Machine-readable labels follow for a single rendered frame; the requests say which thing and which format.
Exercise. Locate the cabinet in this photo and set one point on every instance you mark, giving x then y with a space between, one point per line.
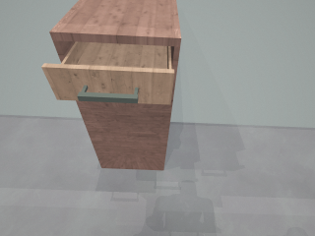
124 135

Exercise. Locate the handle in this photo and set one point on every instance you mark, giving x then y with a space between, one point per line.
108 97

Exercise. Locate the drawer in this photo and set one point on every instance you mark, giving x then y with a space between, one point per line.
114 68

